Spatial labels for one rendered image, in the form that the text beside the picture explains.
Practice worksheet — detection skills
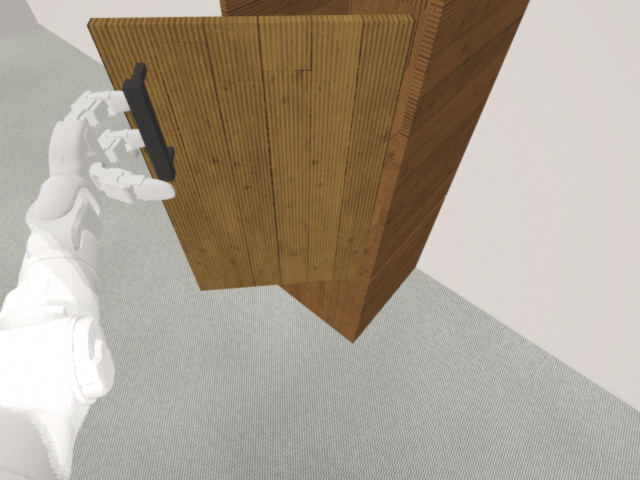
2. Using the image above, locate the robot left hand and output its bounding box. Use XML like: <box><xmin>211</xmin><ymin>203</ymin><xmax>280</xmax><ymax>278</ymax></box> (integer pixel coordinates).
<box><xmin>49</xmin><ymin>91</ymin><xmax>175</xmax><ymax>204</ymax></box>

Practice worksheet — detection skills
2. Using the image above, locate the cupboard door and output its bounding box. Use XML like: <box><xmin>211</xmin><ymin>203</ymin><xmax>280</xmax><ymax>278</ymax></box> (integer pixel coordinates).
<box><xmin>87</xmin><ymin>14</ymin><xmax>415</xmax><ymax>291</ymax></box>

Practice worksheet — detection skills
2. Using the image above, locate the handle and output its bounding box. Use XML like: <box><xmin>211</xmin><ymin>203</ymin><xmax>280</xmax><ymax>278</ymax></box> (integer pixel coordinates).
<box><xmin>122</xmin><ymin>63</ymin><xmax>176</xmax><ymax>182</ymax></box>

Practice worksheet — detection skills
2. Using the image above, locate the robot left forearm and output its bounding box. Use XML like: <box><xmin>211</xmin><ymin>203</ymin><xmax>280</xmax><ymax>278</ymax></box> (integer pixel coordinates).
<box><xmin>0</xmin><ymin>175</ymin><xmax>103</xmax><ymax>330</ymax></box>

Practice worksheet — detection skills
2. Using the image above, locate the robot left upper arm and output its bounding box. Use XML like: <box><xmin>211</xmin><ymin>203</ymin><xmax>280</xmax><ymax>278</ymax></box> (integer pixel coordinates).
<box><xmin>0</xmin><ymin>315</ymin><xmax>115</xmax><ymax>480</ymax></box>

